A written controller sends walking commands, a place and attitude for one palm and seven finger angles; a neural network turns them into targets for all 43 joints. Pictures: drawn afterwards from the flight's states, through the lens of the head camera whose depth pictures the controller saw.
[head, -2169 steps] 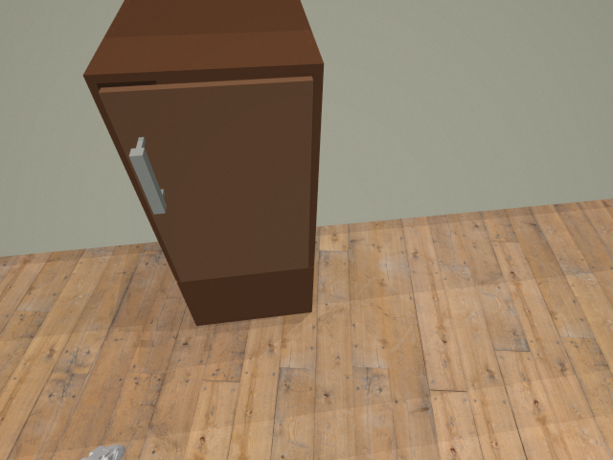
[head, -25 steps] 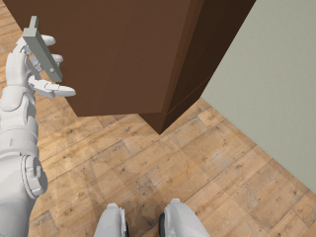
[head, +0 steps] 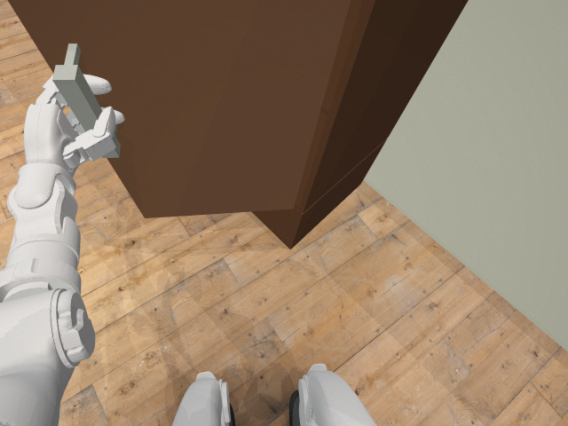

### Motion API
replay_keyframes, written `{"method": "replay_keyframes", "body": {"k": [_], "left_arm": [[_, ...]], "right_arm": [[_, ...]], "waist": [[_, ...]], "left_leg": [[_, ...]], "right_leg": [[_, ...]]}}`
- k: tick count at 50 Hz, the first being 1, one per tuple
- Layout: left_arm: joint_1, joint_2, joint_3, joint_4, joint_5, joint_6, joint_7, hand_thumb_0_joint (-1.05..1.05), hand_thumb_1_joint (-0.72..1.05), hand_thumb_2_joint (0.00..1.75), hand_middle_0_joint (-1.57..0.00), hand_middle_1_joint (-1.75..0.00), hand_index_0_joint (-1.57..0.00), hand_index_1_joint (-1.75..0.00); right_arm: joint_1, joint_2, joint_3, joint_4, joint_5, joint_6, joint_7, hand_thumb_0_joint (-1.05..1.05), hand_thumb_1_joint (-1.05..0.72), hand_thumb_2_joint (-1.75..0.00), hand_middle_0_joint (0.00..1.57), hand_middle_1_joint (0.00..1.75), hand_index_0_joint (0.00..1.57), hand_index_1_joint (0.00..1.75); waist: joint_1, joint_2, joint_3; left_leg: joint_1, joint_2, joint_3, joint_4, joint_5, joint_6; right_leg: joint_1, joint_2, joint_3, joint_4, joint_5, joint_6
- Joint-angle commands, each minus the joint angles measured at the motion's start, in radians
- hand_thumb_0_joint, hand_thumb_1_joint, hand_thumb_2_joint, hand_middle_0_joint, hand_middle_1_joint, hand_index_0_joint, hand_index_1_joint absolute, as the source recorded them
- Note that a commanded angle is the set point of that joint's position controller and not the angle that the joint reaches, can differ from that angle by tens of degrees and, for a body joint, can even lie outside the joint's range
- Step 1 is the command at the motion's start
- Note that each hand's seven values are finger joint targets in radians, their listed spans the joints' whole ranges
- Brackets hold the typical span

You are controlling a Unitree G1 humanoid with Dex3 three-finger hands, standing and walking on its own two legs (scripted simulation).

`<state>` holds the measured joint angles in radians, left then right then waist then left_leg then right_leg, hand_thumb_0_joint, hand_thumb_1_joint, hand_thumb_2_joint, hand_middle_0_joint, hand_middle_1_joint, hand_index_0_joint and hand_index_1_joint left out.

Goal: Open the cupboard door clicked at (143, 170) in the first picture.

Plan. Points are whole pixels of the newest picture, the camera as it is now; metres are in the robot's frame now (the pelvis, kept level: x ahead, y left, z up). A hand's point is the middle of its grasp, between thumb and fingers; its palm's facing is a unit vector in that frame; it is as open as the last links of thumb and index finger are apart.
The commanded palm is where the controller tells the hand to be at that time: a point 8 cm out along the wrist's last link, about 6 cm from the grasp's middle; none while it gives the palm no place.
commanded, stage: close the thumb around the handle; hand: left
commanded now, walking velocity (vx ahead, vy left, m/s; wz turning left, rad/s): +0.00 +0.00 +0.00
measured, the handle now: (93, 105) +0.55 +0.23 +0.06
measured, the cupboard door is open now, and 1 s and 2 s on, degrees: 52 83 97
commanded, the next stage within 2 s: pull the door open along its arc in 0.06 s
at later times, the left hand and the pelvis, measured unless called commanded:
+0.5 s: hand (108, 164) +0.45 +0.20 +0.06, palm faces +0.01 -1.00 -0.01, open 6.1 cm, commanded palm +0.40 +0.25 +0.06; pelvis +0.01 +0.00 +0.01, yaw +0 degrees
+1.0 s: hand (172, 244) +0.34 +0.11 +0.06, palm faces +0.44 -0.90 +0.00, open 6.2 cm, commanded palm +0.28 +0.16 +0.06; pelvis +0.00 -0.03 +0.01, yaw +3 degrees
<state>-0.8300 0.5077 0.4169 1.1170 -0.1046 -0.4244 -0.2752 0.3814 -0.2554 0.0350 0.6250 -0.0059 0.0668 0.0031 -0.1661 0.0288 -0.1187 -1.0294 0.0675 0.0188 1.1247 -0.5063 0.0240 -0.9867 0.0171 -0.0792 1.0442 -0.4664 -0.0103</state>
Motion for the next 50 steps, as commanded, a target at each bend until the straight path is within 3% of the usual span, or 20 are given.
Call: {"method": "replay_keyframes", "body": {"k": [1,2,5,7,8,9,12,18,28,29,30,32,34,36,39,41,44,46,47,50], "left_arm": [[-0.404,0.259,0.03,-0.211,-0.021,-0.073,-0.001,0.0,0.9,0.9,-0.4,-1.35,-0.4,-1.35],[-0.395,0.268,0.037,-0.214,-0.018,-0.076,0.0,0.0,0.9,0.9,-0.4,-1.35,-0.4,-1.35],[-0.376,0.269,0.035,-0.204,-0.018,-0.074,-0.005,0.0,0.9,0.9,-0.4,-1.35,-0.4,-1.35],[-0.385,0.255,0.027,-0.188,-0.021,-0.077,-0.008,0.0,0.9,0.9,-0.4,-1.35,-0.4,-1.35],[-0.388,0.296,0.056,-0.195,-0.019,-0.079,-0.006,0.0,0.9,0.9,-0.4,-1.35,-0.4,-1.35],[-0.415,0.236,0.004,-0.204,-0.019,-0.079,-0.008,0.0,0.9,0.9,-0.4,-1.35,-0.4,-1.35],[-0.341,0.243,0.034,-0.235,-0.033,-0.089,-0.009,0.0,0.9,0.9,-0.4,-1.35,-0.4,-1.35],[-0.146,0.188,0.01,-0.338,-0.061,-0.078,-0.017,0.0,0.9,0.9,-0.4,-1.35,-0.4,-1.35],[0.288,0.037,-0.045,-0.598,-0.125,-0.06,0.007,0.0,0.9,0.9,-0.4,-1.35,-0.4,-1.35],[0.311,-0.012,0.075,-0.677,-0.192,-0.057,0.152,0.0,0.9,0.9,-0.4,-1.35,-0.4,-1.35],[0.377,-0.101,-0.003,-0.677,-0.168,-0.047,0.227,0.0,0.9,0.9,-0.4,-1.35,-0.4,-1.35],[0.46,-0.156,-0.032,-0.716,-0.143,-0.044,0.312,0.0,0.9,0.9,-0.4,-1.35,-0.4,-1.35],[0.465,-0.192,-0.056,-0.779,-0.104,-0.054,0.404,0.0,0.9,0.9,-0.4,-1.35,-0.4,-1.35],[0.473,-0.222,-0.091,-0.832,-0.044,-0.063,0.499,0.0,0.9,0.9,-0.4,-1.35,-0.4,-1.35],[0.5,-0.323,-0.176,-0.865,0.033,-0.058,0.627,0.0,0.9,0.9,-0.4,-1.35,-0.4,-1.35],[0.501,-0.361,-0.218,-0.889,0.084,-0.053,0.709,0.0,0.9,0.9,-0.4,-1.35,-0.4,-1.35],[0.514,-0.433,-0.322,-0.926,0.143,-0.044,0.751,0.0,0.9,0.9,-0.4,-1.35,-0.4,-1.35],[0.537,-0.454,-0.373,-0.944,0.169,-0.042,0.756,0.0,0.9,0.9,-0.4,-1.35,-0.4,-1.35],[0.559,-0.479,-0.4,-0.953,0.172,-0.04,0.753,0.0,0.9,0.9,-0.4,-1.35,-0.4,-1.35],[0.573,-0.514,-0.443,-0.973,0.163,-0.036,0.751,0.0,0.9,0.9,-0.4,-1.35,-0.4,-1.35]], "right_arm": [[0.167,-0.193,-0.07,-0.044,-0.002,-0.01,-0.014,0.0,-0.9,-0.9,0.2,0.3,0.2,0.3],[0.163,-0.192,-0.069,-0.045,-0.003,-0.009,-0.013,0.0,-0.9,-0.9,0.2,0.3,0.2,0.3],[0.154,-0.189,-0.066,-0.053,-0.001,-0.008,-0.014,0.0,-0.9,-0.9,0.2,0.3,0.2,0.3],[0.151,-0.19,-0.066,-0.049,-0.001,-0.008,-0.015,0.0,-0.9,-0.9,0.2,0.3,0.2,0.3],[0.159,-0.195,-0.066,-0.047,-0.002,-0.007,-0.017,0.0,-0.9,-0.9,0.2,0.3,0.2,0.3],[0.149,-0.188,-0.066,-0.051,-0.001,-0.009,-0.016,0.0,-0.9,-0.9,0.2,0.3,0.2,0.3],[0.151,-0.192,-0.073,-0.056,-0.003,-0.011,-0.013,0.0,-0.9,-0.9,0.2,0.3,0.2,0.3],[0.122,-0.183,-0.078,-0.093,0.009,-0.005,-0.003,0.0,-0.9,-0.9,0.2,0.3,0.2,0.3],[0.031,-0.156,-0.089,-0.168,0.031,-0.019,0.011,0.0,-0.9,-0.9,0.2,0.3,0.2,0.3],[-0.003,-0.12,-0.089,-0.18,0.025,-0.032,0.011,0.0,-0.9,-0.9,0.2,0.3,0.2,0.3],[-0.011,-0.117,-0.088,-0.178,0.019,-0.044,0.017,0.0,-0.9,-0.9,0.2,0.3,0.2,0.3],[-0.022,-0.115,-0.088,-0.178,0.014,-0.057,0.031,0.0,-0.9,-0.9,0.2,0.3,0.2,0.3],[-0.034,-0.107,-0.091,-0.175,-0.001,-0.059,0.036,0.0,-0.9,-0.9,0.2,0.3,0.2,0.3],[-0.051,-0.099,-0.09,-0.179,-0.017,-0.061,0.039,0.0,-0.9,-0.9,0.2,0.3,0.2,0.3],[-0.088,-0.081,-0.086,-0.181,-0.035,-0.058,0.046,0.0,-0.9,-0.9,0.2,0.3,0.2,0.3],[-0.11,-0.075,-0.088,-0.184,-0.047,-0.057,0.045,0.0,-0.9,-0.9,0.2,0.3,0.2,0.3],[-0.131,-0.068,-0.089,-0.183,-0.053,-0.056,0.043,0.0,-0.9,-0.9,0.2,0.3,0.2,0.3],[-0.137,-0.065,-0.092,-0.182,-0.056,-0.057,0.037,0.0,-0.9,-0.9,0.2,0.3,0.2,0.3],[-0.152,-0.06,-0.09,-0.184,-0.055,-0.058,0.036,0.0,-0.9,-0.9,0.2,0.3,0.2,0.3],[-0.178,-0.051,-0.085,-0.183,-0.054,-0.066,0.025,0.0,-0.9,-0.9,0.2,0.3,0.2,0.3]], "waist": [[-0.001,0.133,-0.469],[0.009,0.143,-0.492],[0.01,0.124,-0.473],[-0.001,0.121,-0.46],[0.007,0.106,-0.473],[-0.007,0.134,-0.468],[0.023,0.139,-0.52],[0.06,0.096,-0.529],[0.119,0.035,-0.409],[0.203,0.034,-0.409],[0.17,0.034,-0.373],[0.169,0.009,-0.338],[0.17,-0.017,-0.351],[0.173,-0.014,-0.341],[0.172,-0.019,-0.332],[0.165,-0.068,-0.327],[0.155,-0.044,-0.338],[0.141,-0.09,-0.342],[0.149,-0.068,-0.334],[0.143,-0.075,-0.3]], "left_leg": [[0.413,-0.033,-0.076,-0.108,0.468,0.002],[0.413,-0.034,-0.072,-0.108,0.48,0.0],[0.377,-0.037,-0.066,-0.109,0.457,0.003],[0.388,-0.034,-0.069,-0.104,0.459,0.003],[0.382,-0.032,-0.073,-0.106,0.456,0.003],[0.395,-0.035,-0.073,-0.107,0.449,0.001],[0.442,-0.033,-0.073,-0.108,0.51,-0.004],[0.43,-0.039,-0.056,-0.138,0.526,-0.001],[0.382,-0.051,-0.013,-0.203,0.487,0.002],[0.358,-0.055,-0.006,-0.219,0.482,-0.009],[0.363,-0.054,-0.004,-0.224,0.469,-0.016],[0.354,-0.05,-0.009,-0.224,0.464,-0.023],[0.348,-0.054,-0.006,-0.221,0.446,-0.024],[0.348,-0.054,-0.008,-0.214,0.435,-0.025],[0.346,-0.057,-0.008,-0.21,0.392,-0.025],[0.334,-0.06,-0.016,-0.207,0.355,-0.019],[0.361,-0.063,-0.012,-0.207,0.327,-0.019],[0.363,-0.063,-0.013,-0.205,0.307,-0.013],[0.365,-0.066,-0.01,-0.211,0.293,-0.014],[0.363,-0.072,-0.007,-0.216,0.256,-0.01]], "right_leg": [[0.167,0.038,0.035,-0.097,0.354,-0.011],[0.186,0.035,0.039,-0.095,0.37,-0.009],[0.211,0.035,0.044,-0.096,0.374,-0.007],[0.182,0.036,0.041,-0.096,0.368,-0.006],[0.197,0.035,0.04,-0.092,0.365,-0.007],[0.172,0.035,0.041,-0.095,0.352,-0.007],[0.192,0.034,0.036,-0.09,0.383,-0.01],[0.283,0.036,0.034,-0.104,0.434,-0.01],[0.399,0.026,0.036,-0.138,0.477,-0.009],[0.408,0.025,0.023,-0.145,0.452,-0.007],[0.391,0.026,0.017,-0.142,0.437,-0.004],[0.369,0.022,0.009,-0.135,0.421,-0.005],[0.394,0.017,0.015,-0.127,0.428,-0.006],[0.387,0.012,0.017,-0.117,0.414,-0.009],[0.374,0.001,0.02,-0.115,0.38,-0.011],[0.376,0.002,0.021,-0.125,0.346,-0.01],[0.376,-0.005,0.026,-0.134,0.334,-0.013],[0.394,-0.005,0.035,-0.153,0.336,-0.011],[0.399,-0.008,0.038,-0.159,0.328,-0.012],[0.411,-0.015,0.048,-0.188,0.3,-0.01]]}}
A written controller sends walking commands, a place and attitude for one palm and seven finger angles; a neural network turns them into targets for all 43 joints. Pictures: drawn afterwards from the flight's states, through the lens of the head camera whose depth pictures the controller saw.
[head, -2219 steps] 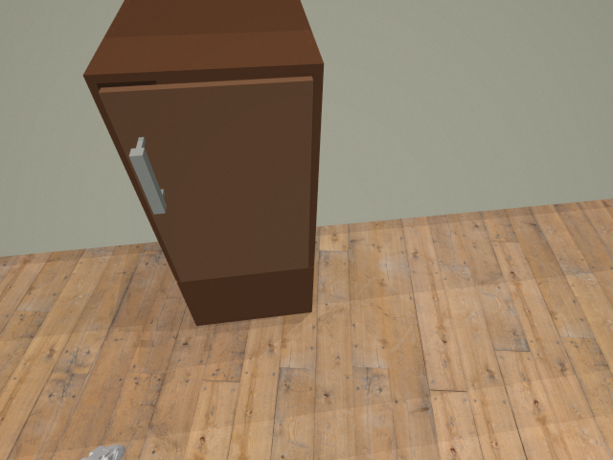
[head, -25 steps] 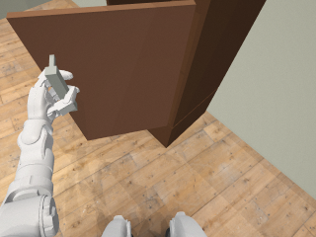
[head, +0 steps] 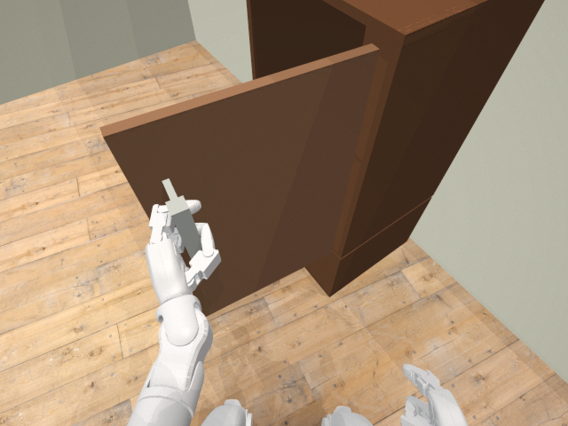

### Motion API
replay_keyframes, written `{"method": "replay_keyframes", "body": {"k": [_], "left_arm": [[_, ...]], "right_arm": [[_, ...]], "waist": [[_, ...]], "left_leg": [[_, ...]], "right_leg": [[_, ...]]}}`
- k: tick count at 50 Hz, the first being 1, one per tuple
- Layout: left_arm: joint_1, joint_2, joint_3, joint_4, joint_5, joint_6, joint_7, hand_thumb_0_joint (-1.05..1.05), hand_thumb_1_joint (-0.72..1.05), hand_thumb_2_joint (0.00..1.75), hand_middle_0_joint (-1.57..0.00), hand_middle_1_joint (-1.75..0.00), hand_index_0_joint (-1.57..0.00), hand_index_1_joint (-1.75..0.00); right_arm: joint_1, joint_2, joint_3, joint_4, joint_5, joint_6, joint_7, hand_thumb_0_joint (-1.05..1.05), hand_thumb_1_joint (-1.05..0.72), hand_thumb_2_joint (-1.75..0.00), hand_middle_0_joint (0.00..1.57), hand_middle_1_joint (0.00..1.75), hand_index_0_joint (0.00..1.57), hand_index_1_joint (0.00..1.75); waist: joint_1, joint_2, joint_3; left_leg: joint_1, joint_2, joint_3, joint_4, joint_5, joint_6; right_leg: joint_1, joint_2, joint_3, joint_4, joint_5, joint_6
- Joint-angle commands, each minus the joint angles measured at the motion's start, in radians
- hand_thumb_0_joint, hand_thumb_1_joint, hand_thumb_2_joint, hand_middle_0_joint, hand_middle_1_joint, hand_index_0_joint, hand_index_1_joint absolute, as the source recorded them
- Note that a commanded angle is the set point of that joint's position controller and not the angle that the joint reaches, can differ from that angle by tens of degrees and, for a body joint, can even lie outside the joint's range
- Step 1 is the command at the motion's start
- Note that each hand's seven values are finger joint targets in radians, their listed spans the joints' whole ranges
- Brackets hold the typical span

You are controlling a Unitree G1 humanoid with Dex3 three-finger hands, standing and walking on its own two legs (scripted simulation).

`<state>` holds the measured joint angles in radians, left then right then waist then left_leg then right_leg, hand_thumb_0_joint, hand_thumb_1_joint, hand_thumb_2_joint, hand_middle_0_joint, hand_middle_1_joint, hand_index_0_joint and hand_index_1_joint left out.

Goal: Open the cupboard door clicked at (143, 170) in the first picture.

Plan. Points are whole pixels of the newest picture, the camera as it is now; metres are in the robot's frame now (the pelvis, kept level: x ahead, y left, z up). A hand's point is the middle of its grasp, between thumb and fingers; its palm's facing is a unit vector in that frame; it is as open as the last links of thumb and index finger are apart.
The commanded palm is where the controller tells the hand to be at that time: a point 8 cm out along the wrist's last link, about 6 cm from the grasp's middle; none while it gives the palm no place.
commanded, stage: pull the door open along its arc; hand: left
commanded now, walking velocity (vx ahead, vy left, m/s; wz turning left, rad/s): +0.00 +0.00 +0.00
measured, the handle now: (185, 226) +0.39 +0.17 +0.04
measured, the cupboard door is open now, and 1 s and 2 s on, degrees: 83 97 100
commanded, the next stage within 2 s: open thumb and fingers to let go in 0.24 s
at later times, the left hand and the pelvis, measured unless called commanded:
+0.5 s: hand (253, 290) +0.29 +0.06 +0.04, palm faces +0.37 -0.93 -0.02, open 6.4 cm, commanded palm +0.24 +0.11 +0.04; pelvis +0.00 -0.03 +0.00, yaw +2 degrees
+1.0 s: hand (246, 287) +0.29 +0.07 +0.04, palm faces +0.35 -0.94 -0.01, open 14.1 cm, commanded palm +0.24 +0.11 +0.04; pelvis +0.00 -0.01 +0.00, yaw +1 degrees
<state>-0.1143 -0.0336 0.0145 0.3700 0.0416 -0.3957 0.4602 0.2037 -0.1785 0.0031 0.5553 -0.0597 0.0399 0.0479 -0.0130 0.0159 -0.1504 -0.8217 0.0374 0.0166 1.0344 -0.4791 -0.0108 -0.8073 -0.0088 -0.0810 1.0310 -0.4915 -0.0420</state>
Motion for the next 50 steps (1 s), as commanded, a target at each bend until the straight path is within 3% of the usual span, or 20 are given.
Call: {"method": "replay_keyframes", "body": {"k": [1,4,10,11,14,16,17,20,23,27,31,37,39,44,46,50], "left_arm": [[-0.12,0.016,-0.055,-0.229,0.013,-0.062,0.015,0.0,0.9,0.9,-0.4,-1.35,-0.4,-1.35],[-0.059,-0.02,-0.101,-0.27,0.007,-0.064,0.016,0.0,0.9,0.9,-0.4,-1.35,-0.4,-1.35],[0.127,-0.091,-0.204,-0.364,0.03,-0.056,0.037,0.0,0.9,0.9,-0.4,-1.35,-0.4,-1.35],[0.181,-0.099,-0.219,-0.365,0.038,-0.05,0.037,0.0,0.9,0.9,-0.4,-1.35,-0.4,-1.35],[0.233,-0.121,-0.26,-0.428,0.062,-0.048,0.046,0.0,0.9,0.9,-0.4,-1.35,-0.4,-1.35],[0.173,-0.094,-0.245,-0.414,0.097,-0.045,0.066,0.0,0.9,0.9,-0.4,-1.35,-0.4,-1.35],[0.067,-0.068,-0.226,-0.413,0.104,-0.049,0.08,0.0,0.9,0.9,-0.4,-1.35,-0.4,-1.35],[0.048,-0.06,-0.187,-0.37,0.083,-0.057,0.096,0.0,0.69,0.81,-0.38,-1.33,-0.38,-1.33],[0.07,-0.066,-0.179,-0.366,0.062,-0.052,0.09,0.0,0.48,0.72,-0.37,-1.3,-0.37,-1.3],[0.102,-0.093,-0.207,-0.386,0.057,-0.037,0.073,0.0,0.2,0.6,-0.35,-1.27,-0.35,-1.27],[0.125,-0.089,-0.208,-0.387,0.051,-0.021,0.06,0.0,-0.08,0.48,-0.33,-1.24,-0.33,-1.24],[0.093,-0.098,-0.223,-0.402,0.069,-0.032,0.064,0.0,-0.5,0.3,-0.3,-1.2,-0.3,-1.2],[0.091,-0.1,-0.225,-0.404,0.07,-0.036,0.067,0.0,-0.5,0.3,-0.3,-1.2,-0.3,-1.2],[0.09,-0.116,-0.241,-0.415,0.079,-0.027,0.084,0.0,-0.5,0.3,-0.26,-0.95,-0.26,-0.95],[0.092,-0.119,-0.24,-0.403,0.08,-0.016,0.089,0.0,-0.5,0.3,-0.24,-0.85,-0.24,-0.85],[0.096,-0.126,-0.241,-0.411,0.077,-0.001,0.098,0.0,-0.5,0.3,-0.21,-0.65,-0.21,-0.65]], "right_arm": [[-0.004,-0.128,-0.051,-0.114,0.001,-0.042,-0.022,0.0,-0.9,-0.9,0.2,0.3,0.2,0.3],[-0.026,-0.118,-0.049,-0.12,0.001,-0.054,-0.023,0.0,-0.9,-0.9,0.2,0.3,0.2,0.3],[-0.038,-0.1,-0.047,-0.137,-0.002,-0.079,-0.017,0.0,-0.9,-0.9,0.2,0.3,0.2,0.3],[-0.041,-0.097,-0.043,-0.143,-0.002,-0.085,-0.017,0.0,-0.9,-0.9,0.2,0.3,0.2,0.3],[-0.053,-0.086,-0.039,-0.153,-0.006,-0.101,-0.021,0.0,-0.9,-0.9,0.2,0.3,0.2,0.3],[-0.048,-0.087,-0.036,-0.14,-0.013,-0.106,-0.03,0.0,-0.9,-0.9,0.2,0.3,0.2,0.3],[-0.058,-0.09,-0.036,-0.129,-0.016,-0.105,-0.036,0.0,-0.9,-0.9,0.2,0.3,0.2,0.3],[-0.081,-0.079,-0.031,-0.117,-0.015,-0.111,-0.047,0.0,-0.9,-0.9,0.2,0.3,0.2,0.3],[-0.083,-0.074,-0.035,-0.115,-0.011,-0.11,-0.052,0.0,-0.9,-0.9,0.2,0.3,0.2,0.3],[-0.062,-0.08,-0.04,-0.119,-0.01,-0.106,-0.048,0.0,-0.9,-0.9,0.2,0.3,0.2,0.3],[-0.051,-0.085,-0.039,-0.13,-0.008,-0.101,-0.047,0.0,-0.9,-0.9,0.2,0.3,0.2,0.3],[-0.06,-0.086,-0.038,-0.132,-0.011,-0.104,-0.045,0.0,-0.9,-0.9,0.2,0.3,0.2,0.3],[-0.062,-0.087,-0.038,-0.134,-0.011,-0.104,-0.044,0.0,-0.9,-0.9,0.2,0.3,0.2,0.3],[-0.059,-0.09,-0.039,-0.14,-0.011,-0.108,-0.041,0.0,-0.9,-0.9,0.2,0.3,0.2,0.3],[-0.053,-0.09,-0.038,-0.142,-0.012,-0.11,-0.042,0.0,-0.9,-0.9,0.2,0.3,0.2,0.3],[-0.055,-0.089,-0.038,-0.146,-0.011,-0.11,-0.041,0.0,-0.9,-0.9,0.2,0.3,0.2,0.3]], "waist": [[-0.013,-0.085,-0.259],[-0.004,-0.055,-0.242],[-0.002,-0.097,-0.234],[-0.003,-0.127,-0.216],[-0.004,-0.123,-0.204],[-0.018,-0.135,-0.176],[-0.03,-0.122,-0.16],[-0.018,-0.111,-0.164],[-0.006,-0.122,-0.215],[-0.004,-0.105,-0.271],[-0.007,-0.151,-0.251],[-0.01,-0.118,-0.219],[-0.008,-0.1,-0.225],[-0.003,-0.063,-0.24],[-0.004,-0.094,-0.245],[0.003,-0.082,-0.253]], "left_leg": [[0.149,-0.041,-0.008,-0.125,0.217,0.026],[0.156,-0.047,-0.004,-0.128,0.215,0.026],[0.153,-0.049,-0.011,-0.124,0.235,0.023],[0.138,-0.05,-0.015,-0.122,0.221,0.023],[0.131,-0.053,-0.02,-0.116,0.212,0.021],[0.113,-0.052,-0.027,-0.097,0.194,0.023],[0.089,-0.053,-0.03,-0.081,0.169,0.022],[0.065,-0.061,-0.03,-0.064,0.127,0.018],[0.067,-0.062,-0.028,-0.063,0.146,0.015],[0.107,-0.058,-0.025,-0.075,0.208,0.017],[0.103,-0.056,-0.031,-0.081,0.221,0.017],[0.11,-0.054,-0.031,-0.078,0.208,0.02],[0.118,-0.054,-0.029,-0.08,0.205,0.02],[0.141,-0.053,-0.028,-0.087,0.224,0.021],[0.14,-0.051,-0.03,-0.085,0.234,0.022],[0.146,-0.051,-0.029,-0.093,0.228,0.02]], "right_leg": [[0.235,0.011,0.057,-0.188,0.31,0.023],[0.249,0.001,0.069,-0.203,0.316,0.023],[0.287,-0.02,0.088,-0.21,0.399,0.035],[0.292,-0.024,0.1,-0.223,0.391,0.039],[0.29,-0.035,0.112,-0.223,0.389,0.04],[0.249,-0.038,0.123,-0.225,0.349,0.041],[0.221,-0.046,0.141,-0.229,0.295,0.043],[0.215,-0.058,0.172,-0.251,0.209,0.045],[0.264,-0.066,0.186,-0.25,0.262,0.049],[0.293,-0.052,0.144,-0.209,0.398,0.048],[0.304,-0.05,0.136,-0.207,0.446,0.052],[0.241,-0.038,0.108,-0.192,0.366,0.041],[0.229,-0.032,0.098,-0.186,0.341,0.034],[0.21,-0.016,0.068,-0.166,0.324,0.02],[0.214,-0.012,0.063,-0.164,0.331,0.021],[0.215,-0.007,0.054,-0.162,0.315,0.018]]}}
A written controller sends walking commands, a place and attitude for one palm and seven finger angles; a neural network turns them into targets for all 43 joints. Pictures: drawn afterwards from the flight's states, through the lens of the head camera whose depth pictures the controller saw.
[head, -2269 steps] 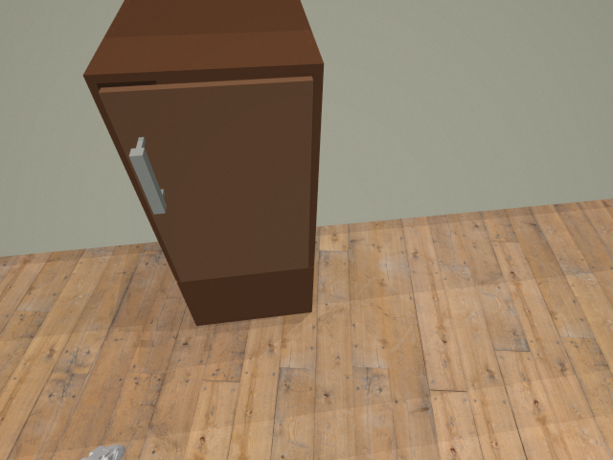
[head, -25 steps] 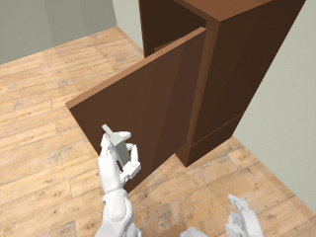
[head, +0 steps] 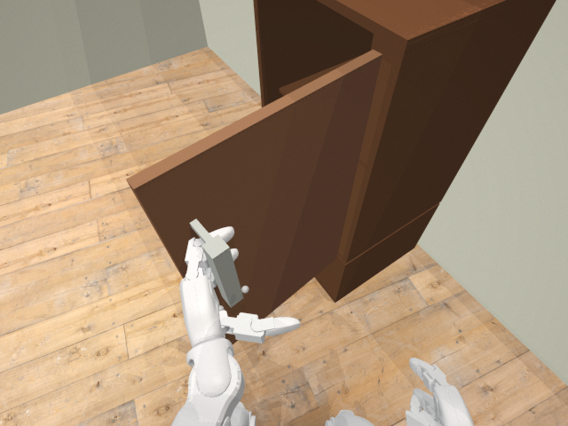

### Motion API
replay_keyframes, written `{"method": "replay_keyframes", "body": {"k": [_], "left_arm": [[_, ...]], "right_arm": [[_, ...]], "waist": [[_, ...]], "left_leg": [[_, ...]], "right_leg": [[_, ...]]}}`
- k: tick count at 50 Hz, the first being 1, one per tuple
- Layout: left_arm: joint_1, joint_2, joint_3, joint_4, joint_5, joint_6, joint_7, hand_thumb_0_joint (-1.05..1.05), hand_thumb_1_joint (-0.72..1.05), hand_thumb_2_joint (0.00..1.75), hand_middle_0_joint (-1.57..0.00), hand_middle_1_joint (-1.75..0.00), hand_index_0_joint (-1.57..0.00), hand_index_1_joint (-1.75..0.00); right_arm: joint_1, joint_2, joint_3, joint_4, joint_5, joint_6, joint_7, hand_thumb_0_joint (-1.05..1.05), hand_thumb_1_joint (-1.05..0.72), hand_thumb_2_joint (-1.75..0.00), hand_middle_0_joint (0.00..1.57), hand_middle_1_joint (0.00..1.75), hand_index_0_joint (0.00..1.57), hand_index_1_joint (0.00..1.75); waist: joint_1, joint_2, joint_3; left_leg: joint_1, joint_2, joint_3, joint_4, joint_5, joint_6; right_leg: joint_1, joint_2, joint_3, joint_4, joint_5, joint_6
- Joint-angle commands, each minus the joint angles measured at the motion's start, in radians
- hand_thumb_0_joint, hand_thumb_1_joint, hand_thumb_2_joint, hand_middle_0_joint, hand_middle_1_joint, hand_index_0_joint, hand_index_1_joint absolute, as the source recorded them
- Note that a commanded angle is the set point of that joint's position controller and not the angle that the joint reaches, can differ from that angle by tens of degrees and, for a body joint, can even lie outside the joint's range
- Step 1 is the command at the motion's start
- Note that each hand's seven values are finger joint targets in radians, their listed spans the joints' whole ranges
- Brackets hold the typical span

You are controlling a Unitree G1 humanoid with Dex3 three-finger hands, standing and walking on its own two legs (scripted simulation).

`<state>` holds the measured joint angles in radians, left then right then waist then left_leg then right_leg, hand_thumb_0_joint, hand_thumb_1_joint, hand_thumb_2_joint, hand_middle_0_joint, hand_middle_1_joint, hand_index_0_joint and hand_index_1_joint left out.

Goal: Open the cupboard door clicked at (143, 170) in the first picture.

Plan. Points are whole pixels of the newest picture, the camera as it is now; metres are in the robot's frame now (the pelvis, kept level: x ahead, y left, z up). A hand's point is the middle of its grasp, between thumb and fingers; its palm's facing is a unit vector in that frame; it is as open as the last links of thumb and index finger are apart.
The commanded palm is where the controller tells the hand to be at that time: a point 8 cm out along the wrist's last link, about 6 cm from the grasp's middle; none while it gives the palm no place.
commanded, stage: open thumb and fingers to let go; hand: left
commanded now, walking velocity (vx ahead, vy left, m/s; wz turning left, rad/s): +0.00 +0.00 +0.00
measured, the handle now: (216, 264) +0.33 +0.11 +0.04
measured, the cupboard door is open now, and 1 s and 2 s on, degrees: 97 100 99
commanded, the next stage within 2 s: slide the hand sideways off the handle in 0.16 s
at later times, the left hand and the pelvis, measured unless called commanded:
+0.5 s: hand (239, 324) +0.24 +0.07 +0.05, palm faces -0.18 -0.98 +0.00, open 16.1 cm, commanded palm +0.23 +0.13 +0.04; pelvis -0.01 +0.02 +0.00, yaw +0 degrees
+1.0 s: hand (209, 351) +0.21 +0.10 +0.05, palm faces -0.09 -1.00 +0.00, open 16.2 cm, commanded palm +0.19 +0.17 +0.04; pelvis -0.01 +0.02 -0.01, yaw -1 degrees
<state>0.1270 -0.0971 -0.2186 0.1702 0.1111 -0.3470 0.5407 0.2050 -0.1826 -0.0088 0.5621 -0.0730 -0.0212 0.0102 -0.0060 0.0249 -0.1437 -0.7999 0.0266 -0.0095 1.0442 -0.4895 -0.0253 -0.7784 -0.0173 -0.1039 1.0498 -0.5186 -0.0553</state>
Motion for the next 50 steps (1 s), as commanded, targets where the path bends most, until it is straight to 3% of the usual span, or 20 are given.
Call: {"method": "replay_keyframes", "body": {"k": [1,5,7,13,14,15,16,17,19,21,23,25,26,29,31,32,35,41,46,50], "left_arm": [[-0.135,-0.055,-0.002,-0.213,0.01,-0.046,0.019,0.0,-0.5,0.3,-0.2,-0.6,-0.2,-0.6],[-0.143,-0.09,-0.031,-0.214,0.01,-0.033,0.024,0.0,-0.5,0.3,-0.17,-0.4,-0.17,-0.4],[-0.158,-0.082,-0.019,-0.206,0.008,-0.028,0.029,0.0,-0.5,0.3,-0.15,-0.3,-0.15,-0.3],[-0.235,-0.083,-0.013,-0.194,0.018,-0.023,0.048,0.0,-0.5,0.3,-0.15,-0.3,-0.15,-0.3],[-0.212,0.029,-0.211,-0.199,0.12,-0.059,-0.166,0.0,-0.5,0.3,-0.15,-0.3,-0.15,-0.3],[-0.255,0.103,-0.127,-0.251,0.078,-0.1,-0.282,0.0,-0.5,0.3,-0.15,-0.3,-0.15,-0.3],[-0.249,0.146,-0.104,-0.287,0.056,-0.122,-0.355,0.0,-0.5,0.3,-0.15,-0.3,-0.15,-0.3],[-0.235,0.155,-0.106,-0.323,0.035,-0.134,-0.416,0.0,-0.5,0.3,-0.15,-0.3,-0.15,-0.3],[-0.169,0.127,-0.125,-0.324,-0.056,-0.134,-0.544,0.0,-0.5,0.3,-0.15,-0.3,-0.15,-0.3],[-0.123,0.078,-0.102,-0.326,-0.172,-0.1,-0.596,0.0,-0.5,0.3,-0.15,-0.3,-0.15,-0.3],[-0.046,0.068,-0.041,-0.323,-0.243,-0.068,-0.579,0.0,-0.5,0.3,-0.15,-0.3,-0.15,-0.3],[-0.034,0.095,0.019,-0.316,-0.246,-0.052,-0.526,0.0,-0.5,0.3,-0.15,-0.3,-0.15,-0.3],[-0.005,0.114,0.035,-0.303,-0.225,-0.054,-0.501,0.0,-0.5,0.3,-0.15,-0.3,-0.15,-0.3],[-0.003,0.141,0.026,-0.351,-0.134,-0.084,-0.452,0.0,-0.5,0.3,-0.15,-0.3,-0.15,-0.3],[0.073,0.164,0.04,-0.372,-0.106,-0.096,-0.44,0.0,-0.5,0.3,-0.15,-0.3,-0.15,-0.3],[0.086,0.153,0.018,-0.402,-0.098,-0.101,-0.441,0.0,-0.5,0.3,-0.15,-0.3,-0.15,-0.3],[0.14,0.177,0.032,-0.452,-0.111,-0.098,-0.457,0.0,-0.5,0.3,-0.15,-0.3,-0.15,-0.3],[0.183,0.162,0.012,-0.52,-0.152,-0.082,-0.492,0.0,-0.5,0.3,-0.15,-0.3,-0.15,-0.3],[0.259,0.205,0.066,-0.525,-0.167,-0.086,-0.512,0.0,-0.5,0.3,-0.15,-0.3,-0.15,-0.3],[0.308,0.232,0.096,-0.553,-0.17,-0.089,-0.534,0.0,-0.5,0.3,-0.15,-0.3,-0.15,-0.3]], "right_arm": [[-0.056,-0.086,-0.026,-0.156,0.003,-0.046,-0.004,0.0,-0.9,-0.9,0.2,0.3,0.2,0.3],[-0.066,-0.084,-0.021,-0.158,0.003,-0.05,0.0,0.0,-0.9,-0.9,0.2,0.3,0.2,0.3],[-0.071,-0.087,-0.02,-0.157,0.003,-0.05,0.0,0.0,-0.9,-0.9,0.2,0.3,0.2,0.3],[-0.081,-0.085,-0.018,-0.146,0.001,-0.049,-0.001,0.0,-0.9,-0.9,0.2,0.3,0.2,0.3],[-0.012,-0.131,-0.017,-0.126,0.009,-0.048,0.005,0.0,-0.9,-0.9,0.2,0.3,0.2,0.3],[-0.006,-0.123,-0.027,-0.148,0.017,-0.046,0.0,0.0,-0.9,-0.9,0.2,0.3,0.2,0.3],[-0.007,-0.13,-0.03,-0.16,0.019,-0.042,-0.006,0.0,-0.9,-0.9,0.2,0.3,0.2,0.3],[-0.016,-0.124,-0.031,-0.173,0.028,-0.046,-0.008,0.0,-0.9,-0.9,0.2,0.3,0.2,0.3],[-0.018,-0.123,-0.024,-0.202,0.05,-0.062,-0.012,0.0,-0.9,-0.9,0.2,0.3,0.2,0.3],[-0.039,-0.121,-0.013,-0.228,0.073,-0.076,-0.02,0.0,-0.9,-0.9,0.2,0.3,0.2,0.3],[-0.055,-0.125,-0.01,-0.247,0.083,-0.084,-0.025,0.0,-0.9,-0.9,0.2,0.3,0.2,0.3],[-0.052,-0.132,-0.012,-0.249,0.079,-0.084,-0.025,0.0,-0.9,-0.9,0.2,0.3,0.2,0.3],[-0.052,-0.134,-0.011,-0.254,0.076,-0.085,-0.021,0.0,-0.9,-0.9,0.2,0.3,0.2,0.3],[-0.033,-0.131,-0.02,-0.265,0.062,-0.08,-0.004,0.0,-0.9,-0.9,0.2,0.3,0.2,0.3],[-0.025,-0.128,-0.025,-0.276,0.059,-0.074,0.006,0.0,-0.9,-0.9,0.2,0.3,0.2,0.3],[-0.029,-0.124,-0.023,-0.285,0.059,-0.072,0.01,0.0,-0.9,-0.9,0.2,0.3,0.2,0.3],[-0.027,-0.126,-0.022,-0.301,0.063,-0.062,0.012,0.0,-0.9,-0.9,0.2,0.3,0.2,0.3],[-0.02,-0.13,-0.018,-0.313,0.07,-0.071,-0.006,0.0,-0.9,-0.9,0.2,0.3,0.2,0.3],[-0.008,-0.134,-0.02,-0.313,0.069,-0.079,-0.017,0.0,-0.9,-0.9,0.2,0.3,0.2,0.3],[-0.005,-0.131,-0.023,-0.321,0.069,-0.079,-0.018,0.0,-0.9,-0.9,0.2,0.3,0.2,0.3]], "waist": [[0.002,-0.088,-0.254],[-0.007,-0.074,-0.232],[-0.008,-0.097,-0.215],[-0.007,-0.08,-0.227],[-0.096,-0.109,-0.175],[-0.068,-0.084,-0.233],[-0.043,-0.044,-0.3],[-0.035,-0.017,-0.327],[-0.047,-0.037,-0.288],[-0.035,-0.047,-0.242],[-0.013,-0.094,-0.195],[-0.007,-0.142,-0.167],[-0.001,-0.154,-0.144],[-0.001,-0.092,-0.166],[0.015,-0.064,-0.185],[0.015,-0.027,-0.19],[0.015,-0.009,-0.197],[-0.018,-0.051,-0.171],[-0.008,-0.08,-0.174],[0.003,-0.048,-0.189]], "left_leg": [[0.124,-0.039,-0.004,-0.107,0.248,0.033],[0.133,-0.037,-0.003,-0.111,0.241,0.033],[0.118,-0.036,-0.009,-0.111,0.222,0.032],[0.119,-0.039,-0.015,-0.107,0.196,0.032],[0.128,-0.039,-0.008,-0.08,0.2,0.051],[0.121,-0.04,-0.012,-0.07,0.223,0.055],[0.13,-0.045,-0.007,-0.065,0.257,0.058],[0.15,-0.046,-0.005,-0.066,0.268,0.056],[0.151,-0.046,-0.007,-0.076,0.237,0.057],[0.15,-0.047,-0.014,-0.103,0.19,0.054],[0.134,-0.045,-0.017,-0.124,0.14,0.046],[0.108,-0.045,-0.019,-0.125,0.117,0.043],[0.091,-0.045,-0.021,-0.121,0.113,0.044],[0.085,-0.043,-0.021,-0.101,0.128,0.044],[0.09,-0.041,-0.017,-0.098,0.156,0.043],[0.095,-0.042,-0.013,-0.098,0.162,0.041],[0.091,-0.04,-0.008,-0.098,0.145,0.04],[0.085,-0.036,-0.027,-0.087,0.127,0.045],[0.058,-0.038,-0.027,-0.067,0.141,0.044],[0.052,-0.04,-0.021,-0.055,0.159,0.041]], "right_leg": [[0.191,0.004,0.076,-0.181,0.343,0.027],[0.167,0.008,0.062,-0.178,0.328,0.026],[0.155,0.01,0.061,-0.178,0.294,0.027],[0.128,0.012,0.057,-0.172,0.237,0.023],[0.078,0.001,0.086,-0.163,0.308,0.028],[0.114,-0.005,0.089,-0.147,0.351,0.021],[0.165,-0.007,0.106,-0.128,0.404,0.015],[0.177,-0.009,0.109,-0.127,0.422,0.016],[0.179,-0.007,0.108,-0.15,0.388,0.021],[0.182,0.005,0.093,-0.182,0.301,0.02],[0.169,0.01,0.075,-0.203,0.209,0.026],[0.151,0.009,0.069,-0.201,0.159,0.03],[0.135,0.011,0.07,-0.194,0.142,0.029],[0.09,0.007,0.064,-0.135,0.161,0.021],[0.095,0.011,0.063,-0.118,0.192,0.015],[0.095,0.01,0.064,-0.111,0.203,0.012],[0.102,0.014,0.069,-0.116,0.195,0.012],[0.078,0.024,0.059,-0.12,0.176,0.02],[0.08,0.026,0.059,-0.104,0.193,0.023],[0.081,0.023,0.062,-0.086,0.218,0.023]]}}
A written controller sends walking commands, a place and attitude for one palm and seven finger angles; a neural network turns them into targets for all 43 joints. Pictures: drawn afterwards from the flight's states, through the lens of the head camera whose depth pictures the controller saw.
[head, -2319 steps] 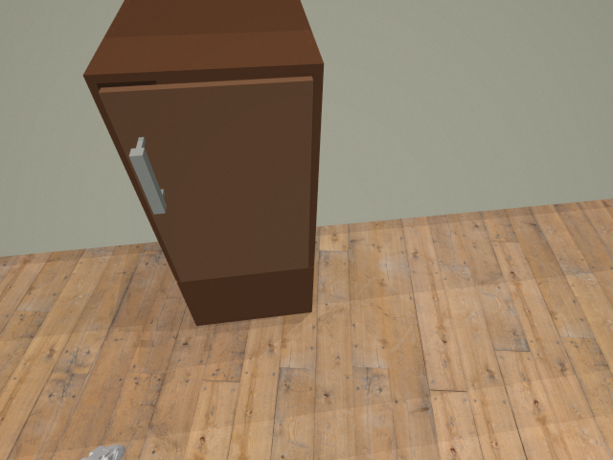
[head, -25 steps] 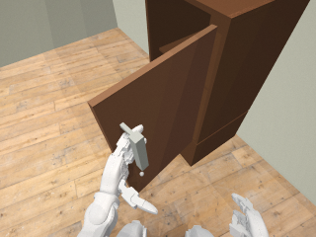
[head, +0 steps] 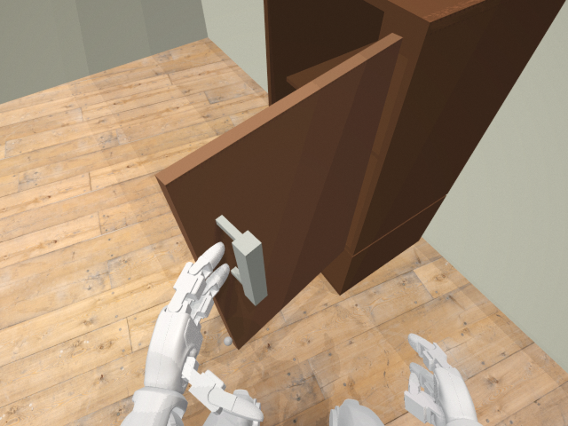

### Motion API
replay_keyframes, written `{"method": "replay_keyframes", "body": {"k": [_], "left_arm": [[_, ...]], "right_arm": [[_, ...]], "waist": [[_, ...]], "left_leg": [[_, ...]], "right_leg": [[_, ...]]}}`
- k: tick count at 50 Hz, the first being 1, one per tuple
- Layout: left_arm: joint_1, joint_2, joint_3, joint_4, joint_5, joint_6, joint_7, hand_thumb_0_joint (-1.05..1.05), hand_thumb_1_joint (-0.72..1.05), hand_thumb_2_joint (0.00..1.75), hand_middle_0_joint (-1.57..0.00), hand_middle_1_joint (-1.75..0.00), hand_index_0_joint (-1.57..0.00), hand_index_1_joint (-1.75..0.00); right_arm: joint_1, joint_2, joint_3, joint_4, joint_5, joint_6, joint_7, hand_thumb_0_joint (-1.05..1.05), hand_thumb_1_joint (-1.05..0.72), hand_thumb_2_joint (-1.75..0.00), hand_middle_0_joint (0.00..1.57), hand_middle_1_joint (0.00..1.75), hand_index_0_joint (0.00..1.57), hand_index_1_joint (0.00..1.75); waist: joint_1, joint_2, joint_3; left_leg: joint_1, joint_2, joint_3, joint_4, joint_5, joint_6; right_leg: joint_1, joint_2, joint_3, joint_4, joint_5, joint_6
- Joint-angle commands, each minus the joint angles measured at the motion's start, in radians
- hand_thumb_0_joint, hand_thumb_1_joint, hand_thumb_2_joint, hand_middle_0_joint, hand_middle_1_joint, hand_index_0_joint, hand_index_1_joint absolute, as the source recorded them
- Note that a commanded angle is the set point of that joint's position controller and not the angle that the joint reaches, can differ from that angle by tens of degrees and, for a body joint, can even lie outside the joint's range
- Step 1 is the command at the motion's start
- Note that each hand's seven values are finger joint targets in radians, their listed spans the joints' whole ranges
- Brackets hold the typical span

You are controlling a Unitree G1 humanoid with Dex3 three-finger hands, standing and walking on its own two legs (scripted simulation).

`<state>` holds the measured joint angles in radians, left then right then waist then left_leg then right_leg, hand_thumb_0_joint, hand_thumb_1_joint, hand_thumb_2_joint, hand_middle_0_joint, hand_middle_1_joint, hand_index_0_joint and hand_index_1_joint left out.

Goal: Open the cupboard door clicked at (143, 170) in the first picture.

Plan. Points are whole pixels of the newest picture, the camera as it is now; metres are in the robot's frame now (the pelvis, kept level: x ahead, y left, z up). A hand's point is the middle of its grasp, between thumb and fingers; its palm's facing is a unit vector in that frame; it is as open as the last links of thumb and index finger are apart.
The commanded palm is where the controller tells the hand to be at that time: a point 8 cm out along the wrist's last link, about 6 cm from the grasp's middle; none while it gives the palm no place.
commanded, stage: slide the hand sideways off the handle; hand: left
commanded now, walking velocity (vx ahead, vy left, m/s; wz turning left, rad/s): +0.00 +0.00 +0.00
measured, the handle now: (241, 262) +0.32 +0.08 +0.06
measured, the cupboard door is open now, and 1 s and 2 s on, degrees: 100 99 99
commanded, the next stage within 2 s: draw the hand back to the body in 0.46 s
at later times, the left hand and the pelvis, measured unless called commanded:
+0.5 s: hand (183, 376) +0.18 +0.13 +0.06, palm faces -0.04 -1.00 -0.02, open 16.3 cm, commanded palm +0.15 +0.18 +0.06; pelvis +0.00 -0.01 -0.01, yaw +1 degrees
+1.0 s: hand (127, 364) +0.18 +0.17 +0.12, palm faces -0.03 -1.00 -0.07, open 16.3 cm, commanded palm +0.15 +0.23 +0.13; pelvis +0.01 +0.00 +0.02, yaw +0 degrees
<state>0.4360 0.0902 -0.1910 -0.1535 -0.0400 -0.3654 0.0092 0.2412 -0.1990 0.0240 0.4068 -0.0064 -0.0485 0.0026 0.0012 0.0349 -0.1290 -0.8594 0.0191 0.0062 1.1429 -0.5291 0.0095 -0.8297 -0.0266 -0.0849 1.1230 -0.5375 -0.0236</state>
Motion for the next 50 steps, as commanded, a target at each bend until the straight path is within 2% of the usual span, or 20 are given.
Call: {"method": "replay_keyframes", "body": {"k": [1,2,6,8,11,12,17,20,21,22,25,26,29,30,32,34,36,41,45,50], "left_arm": [[0.021,0.055,0.081,-0.232,-0.019,-0.067,-0.005,0.0,-0.5,0.3,-0.15,-0.3,-0.15,-0.3],[0.028,0.037,0.065,-0.244,-0.026,-0.065,-0.011,0.0,-0.5,0.3,-0.15,-0.3,-0.15,-0.3],[0.152,0.078,0.142,-0.243,-0.063,-0.051,-0.04,0.0,-0.5,0.3,-0.15,-0.3,-0.15,-0.3],[0.142,0.079,0.141,-0.277,-0.074,-0.059,-0.055,0.0,-0.5,0.3,-0.15,-0.3,-0.15,-0.3],[0.148,0.094,0.165,-0.268,-0.093,-0.076,-0.077,0.0,-0.5,0.3,-0.15,-0.3,-0.15,-0.3],[0.139,0.096,0.165,-0.288,-0.098,-0.09,-0.084,0.0,-0.5,0.3,-0.15,-0.3,-0.15,-0.3],[0.196,0.121,0.194,-0.3,-0.133,-0.128,-0.144,0.0,-0.5,0.3,-0.15,-0.3,-0.15,-0.3],[0.232,0.139,0.214,-0.296,-0.156,-0.129,-0.187,0.0,-0.5,0.3,-0.15,-0.3,-0.15,-0.3],[0.245,0.149,0.231,-0.299,-0.162,-0.126,-0.199,0.0,-0.5,0.3,-0.15,-0.3,-0.15,-0.3],[0.239,0.144,0.217,-0.304,-0.165,-0.123,-0.209,0.0,-0.5,0.3,-0.15,-0.3,-0.15,-0.3],[0.186,0.135,0.205,-0.318,-0.177,-0.118,-0.214,0.0,-0.5,0.3,-0.15,-0.3,-0.15,-0.3],[0.169,0.132,0.2,-0.313,-0.18,-0.114,-0.21,0.0,-0.5,0.3,-0.15,-0.3,-0.15,-0.3],[0.148,0.158,0.23,-0.345,-0.182,-0.113,-0.197,0.0,-0.5,0.3,-0.15,-0.3,-0.15,-0.3],[0.166,0.199,0.275,-0.366,-0.182,-0.106,-0.188,0.0,-0.5,0.3,-0.15,-0.3,-0.15,-0.3],[0.161,0.22,0.28,-0.426,-0.175,-0.083,-0.173,0.0,-0.5,0.3,-0.15,-0.3,-0.15,-0.3],[0.176,0.209,0.273,-0.443,-0.178,-0.048,-0.165,0.0,-0.5,0.3,-0.15,-0.3,-0.15,-0.3],[0.21,0.205,0.293,-0.417,-0.193,-0.008,-0.164,0.0,-0.5,0.3,-0.15,-0.3,-0.15,-0.3],[0.218,0.202,0.307,-0.343,-0.212,0.065,-0.186,0.0,-0.5,0.3,-0.15,-0.3,-0.15,-0.3],[0.186,0.252,0.359,-0.408,-0.225,0.065,-0.198,0.0,-0.5,0.3,-0.15,-0.3,-0.15,-0.3],[0.161,0.258,0.373,-0.474,-0.249,0.047,-0.207,0.0,-0.43,0.33,-0.15,-0.3,-0.15,-0.3]], "right_arm": [[-0.04,-0.115,-0.056,-0.168,0.005,-0.05,-0.011,0.0,-0.9,-0.9,0.2,0.3,0.2,0.3],[-0.039,-0.111,-0.054,-0.169,0.005,-0.051,-0.01,0.0,-0.9,-0.9,0.2,0.3,0.2,0.3],[-0.039,-0.107,-0.063,-0.171,0.012,-0.04,-0.016,0.0,-0.9,-0.9,0.2,0.3,0.2,0.3],[-0.045,-0.107,-0.064,-0.174,0.014,-0.041,-0.019,0.0,-0.9,-0.9,0.2,0.3,0.2,0.3],[-0.049,-0.11,-0.065,-0.166,0.017,-0.044,-0.025,0.0,-0.9,-0.9,0.2,0.3,0.2,0.3],[-0.049,-0.11,-0.066,-0.166,0.016,-0.049,-0.026,0.0,-0.9,-0.9,0.2,0.3,0.2,0.3],[-0.043,-0.114,-0.076,-0.156,0.018,-0.062,-0.034,0.0,-0.9,-0.9,0.2,0.3,0.2,0.3],[-0.045,-0.115,-0.082,-0.155,0.023,-0.062,-0.041,0.0,-0.9,-0.9,0.2,0.3,0.2,0.3],[-0.05,-0.114,-0.084,-0.153,0.024,-0.061,-0.043,0.0,-0.9,-0.9,0.2,0.3,0.2,0.3],[-0.053,-0.118,-0.082,-0.16,0.025,-0.061,-0.045,0.0,-0.9,-0.9,0.2,0.3,0.2,0.3],[-0.057,-0.122,-0.079,-0.163,0.027,-0.068,-0.05,0.0,-0.9,-0.9,0.2,0.3,0.2,0.3],[-0.058,-0.122,-0.076,-0.162,0.026,-0.071,-0.053,0.0,-0.9,-0.9,0.2,0.3,0.2,0.3],[-0.054,-0.124,-0.077,-0.17,0.026,-0.075,-0.058,0.0,-0.9,-0.9,0.2,0.3,0.2,0.3],[-0.05,-0.124,-0.081,-0.173,0.029,-0.071,-0.061,0.0,-0.9,-0.9,0.2,0.3,0.2,0.3],[-0.05,-0.121,-0.073,-0.189,0.033,-0.067,-0.063,0.0,-0.9,-0.9,0.2,0.3,0.2,0.3],[-0.044,-0.116,-0.068,-0.193,0.041,-0.063,-0.065,0.0,-0.9,-0.9,0.2,0.3,0.2,0.3],[-0.047,-0.116,-0.066,-0.191,0.048,-0.058,-0.07,0.0,-0.9,-0.9,0.2,0.3,0.2,0.3],[-0.063,-0.125,-0.054,-0.183,0.054,-0.06,-0.077,0.0,-0.9,-0.9,0.2,0.3,0.2,0.3],[-0.051,-0.13,-0.047,-0.18,0.053,-0.079,-0.081,0.0,-0.9,-0.9,0.2,0.3,0.2,0.3],[-0.046,-0.13,-0.038,-0.167,0.061,-0.116,-0.079,0.0,-0.9,-0.9,0.2,0.3,0.2,0.3]], "waist": [[0.005,-0.042,-0.206],[-0.001,-0.043,-0.217],[0.018,-0.069,-0.225],[0.009,-0.049,-0.214],[-0.001,-0.067,-0.172],[-0.002,-0.045,-0.182],[-0.003,-0.051,-0.226],[-0.005,-0.056,-0.214],[0.005,-0.048,-0.227],[-0.003,-0.048,-0.217],[-0.012,-0.025,-0.183],[-0.019,-0.053,-0.172],[-0.007,-0.054,-0.197],[0.012,-0.033,-0.228],[0.02,0.016,-0.246],[0.013,0.029,-0.225],[0.012,-0.019,-0.204],[-0.004,-0.065,-0.07],[0.007,-0.031,-0.083],[0.01,0.054,-0.071]], "left_leg": [[0.114,-0.032,-0.037,-0.156,0.213,0.006],[0.122,-0.034,-0.036,-0.152,0.231,0.007],[0.103,-0.036,-0.026,-0.144,0.273,0.005],[0.099,-0.037,-0.022,-0.136,0.263,0.005],[0.071,-0.037,-0.028,-0.123,0.241,0.006],[0.075,-0.038,-0.028,-0.118,0.241,0.006],[0.063,-0.037,-0.03,-0.085,0.266,0.005],[0.045,-0.038,-0.031,-0.077,0.254,0.004],[0.045,-0.039,-0.031,-0.075,0.266,0.005],[0.04,-0.04,-0.03,-0.072,0.25,0.006],[0.03,-0.039,-0.033,-0.071,0.201,0.007],[0.019,-0.038,-0.038,-0.064,0.193,0.01],[0.024,-0.035,-0.037,-0.067,0.177,0.009],[0.047,-0.034,-0.034,-0.082,0.182,0.008],[0.092,-0.037,-0.031,-0.114,0.2,0.011],[0.136,-0.036,-0.032,-0.153,0.202,0.012],[0.144,-0.035,-0.039,-0.177,0.204,0.013],[0.142,-0.031,-0.041,-0.226,0.143,0.013],[0.204,-0.029,-0.044,-0.268,0.167,0.012],[0.281,-0.026,-0.051,-0.316,0.203,0.009]], "right_leg": [[0.141,0.034,0.042,-0.155,0.247,-0.013],[0.146,0.034,0.041,-0.152,0.274,-0.01],[0.202,0.036,0.052,-0.16,0.349,-0.006],[0.188,0.033,0.056,-0.159,0.347,-0.002],[0.169,0.035,0.066,-0.165,0.316,-0.001],[0.158,0.034,0.062,-0.156,0.314,-0.001],[0.164,0.03,0.079,-0.138,0.365,0.006],[0.166,0.025,0.091,-0.143,0.366,0.012],[0.18,0.028,0.093,-0.14,0.369,0.008],[0.165,0.025,0.093,-0.143,0.348,0.011],[0.115,0.03,0.083,-0.148,0.237,0.005],[0.11,0.032,0.088,-0.155,0.218,0.004],[0.109,0.031,0.092,-0.163,0.176,0.004],[0.131,0.033,0.094,-0.167,0.169,0.0],[0.167,0.034,0.089,-0.182,0.182,-0.004],[0.179,0.04,0.068,-0.205,0.194,-0.002],[0.208,0.045,0.062,-0.234,0.198,0.002],[0.214,0.038,0.068,-0.317,0.103,0.011],[0.245,0.04,0.052,-0.33,0.132,0.007],[0.267,0.054,0.024,-0.34,0.192,0.001]]}}
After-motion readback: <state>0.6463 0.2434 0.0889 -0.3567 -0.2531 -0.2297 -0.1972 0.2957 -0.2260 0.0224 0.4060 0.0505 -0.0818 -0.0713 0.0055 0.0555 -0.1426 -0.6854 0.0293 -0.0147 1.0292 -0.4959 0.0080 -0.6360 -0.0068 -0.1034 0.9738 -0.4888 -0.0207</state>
